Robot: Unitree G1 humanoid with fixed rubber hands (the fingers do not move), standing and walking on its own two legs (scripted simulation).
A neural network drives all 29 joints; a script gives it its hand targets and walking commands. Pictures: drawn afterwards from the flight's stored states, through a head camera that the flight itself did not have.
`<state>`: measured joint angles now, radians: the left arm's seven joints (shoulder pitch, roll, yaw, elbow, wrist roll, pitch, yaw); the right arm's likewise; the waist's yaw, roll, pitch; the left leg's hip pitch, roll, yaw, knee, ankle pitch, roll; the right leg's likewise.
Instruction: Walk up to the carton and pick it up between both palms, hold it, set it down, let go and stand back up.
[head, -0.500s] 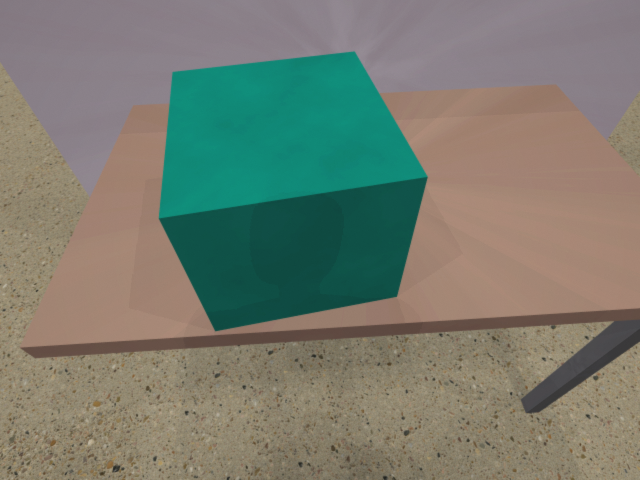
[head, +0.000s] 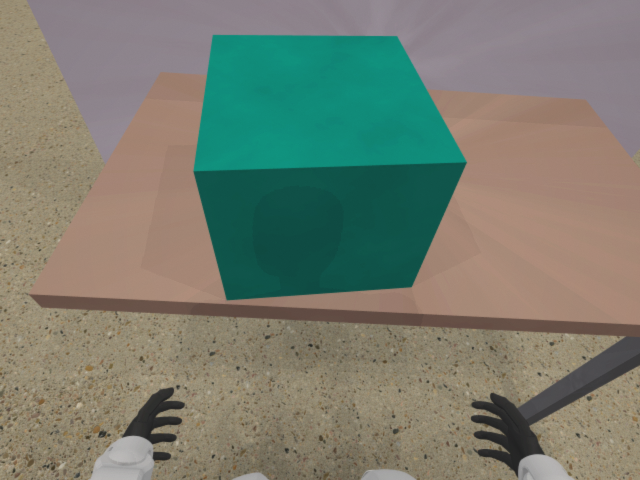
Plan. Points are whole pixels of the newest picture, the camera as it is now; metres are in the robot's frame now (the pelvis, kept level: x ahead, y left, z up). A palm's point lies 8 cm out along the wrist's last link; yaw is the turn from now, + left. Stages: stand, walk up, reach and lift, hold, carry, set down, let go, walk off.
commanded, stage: reach and lift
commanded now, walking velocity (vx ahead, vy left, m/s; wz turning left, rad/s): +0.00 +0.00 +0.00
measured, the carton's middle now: (314, 164) +0.54 +0.01 +0.08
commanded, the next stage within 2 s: none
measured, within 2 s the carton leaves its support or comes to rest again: neither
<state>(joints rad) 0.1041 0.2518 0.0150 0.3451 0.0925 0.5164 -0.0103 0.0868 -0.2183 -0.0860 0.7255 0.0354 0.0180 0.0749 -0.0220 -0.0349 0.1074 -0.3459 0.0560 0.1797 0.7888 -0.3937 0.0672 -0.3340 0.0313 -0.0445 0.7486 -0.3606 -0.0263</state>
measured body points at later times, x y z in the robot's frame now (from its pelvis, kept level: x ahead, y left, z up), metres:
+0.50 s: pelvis +0.00 -0.02 +0.03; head +0.01 -0.01 +0.48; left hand +0.18 +0.25 -0.04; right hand +0.16 -0.23 -0.05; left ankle +0.03 +0.07 -0.71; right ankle +0.03 -0.11 -0.71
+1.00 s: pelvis +0.05 -0.01 +0.04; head +0.06 +0.01 +0.49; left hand +0.21 +0.28 +0.01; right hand +0.25 -0.21 -0.01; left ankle +0.03 +0.07 -0.71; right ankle +0.03 -0.11 -0.71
